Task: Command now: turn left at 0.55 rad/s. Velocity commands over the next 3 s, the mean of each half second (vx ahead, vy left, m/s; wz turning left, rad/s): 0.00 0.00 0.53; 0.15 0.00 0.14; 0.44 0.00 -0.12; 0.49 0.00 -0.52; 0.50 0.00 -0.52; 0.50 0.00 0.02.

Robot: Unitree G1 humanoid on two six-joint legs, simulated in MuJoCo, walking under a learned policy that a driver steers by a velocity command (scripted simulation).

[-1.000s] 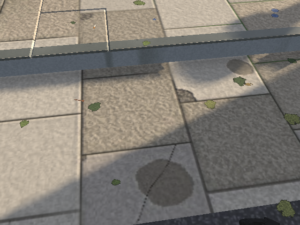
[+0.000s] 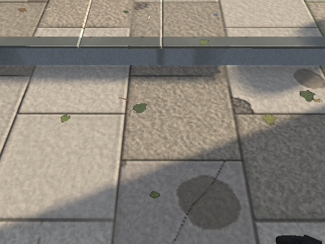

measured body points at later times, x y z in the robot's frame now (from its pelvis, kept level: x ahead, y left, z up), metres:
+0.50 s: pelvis +0.04 +0.01 -0.07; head +0.05 +0.06 +0.38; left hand +0.20 +0.28 -0.15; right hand +0.23 -0.20 -0.16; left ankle +0.09 +0.11 -0.79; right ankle +0.14 -0.12 -0.62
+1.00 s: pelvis +0.11 -0.05 -0.04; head +0.11 -0.10 +0.41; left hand -0.02 +0.18 -0.15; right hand +0.30 -0.27 -0.17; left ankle +0.14 +0.16 -0.65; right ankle +0.12 -0.14 -0.79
